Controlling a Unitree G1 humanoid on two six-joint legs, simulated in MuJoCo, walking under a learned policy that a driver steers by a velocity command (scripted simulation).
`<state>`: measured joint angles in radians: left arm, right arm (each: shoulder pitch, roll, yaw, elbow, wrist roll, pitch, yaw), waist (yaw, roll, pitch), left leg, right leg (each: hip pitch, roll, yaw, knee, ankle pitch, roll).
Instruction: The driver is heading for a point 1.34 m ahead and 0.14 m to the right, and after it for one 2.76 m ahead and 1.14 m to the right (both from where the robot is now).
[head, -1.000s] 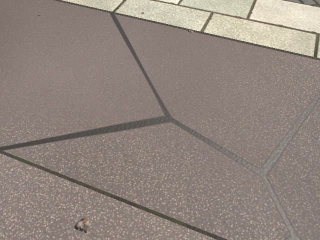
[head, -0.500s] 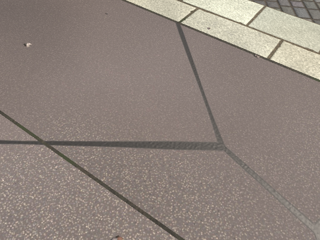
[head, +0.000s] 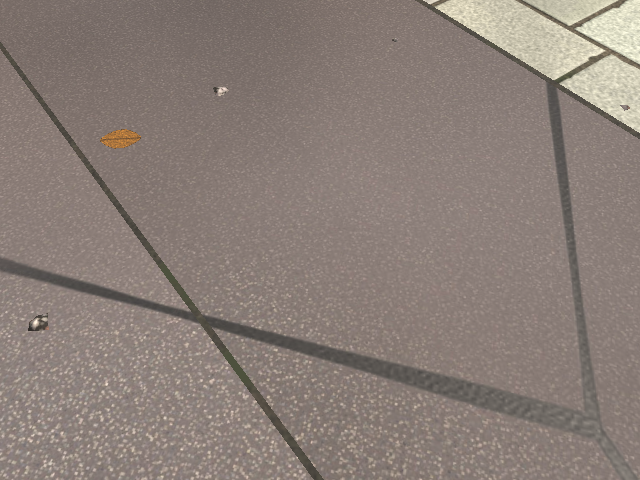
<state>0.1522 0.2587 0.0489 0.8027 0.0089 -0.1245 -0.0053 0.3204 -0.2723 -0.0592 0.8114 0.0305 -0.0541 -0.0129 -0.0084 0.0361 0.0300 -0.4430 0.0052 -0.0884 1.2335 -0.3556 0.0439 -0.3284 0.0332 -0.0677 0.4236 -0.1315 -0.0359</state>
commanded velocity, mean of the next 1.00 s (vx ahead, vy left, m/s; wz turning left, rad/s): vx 0.50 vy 0.00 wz -0.12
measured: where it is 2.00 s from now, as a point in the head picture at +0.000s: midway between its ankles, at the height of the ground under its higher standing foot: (384, 260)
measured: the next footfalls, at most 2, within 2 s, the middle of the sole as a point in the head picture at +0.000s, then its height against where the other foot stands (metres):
left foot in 0.36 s outside the picture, level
right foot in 0.92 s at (362, 400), level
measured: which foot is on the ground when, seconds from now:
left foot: up 0.00-0.34, down 0.36-0.92, up 0.94-1.00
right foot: down 0.00-0.38, up 0.40-0.90, down 0.92-1.00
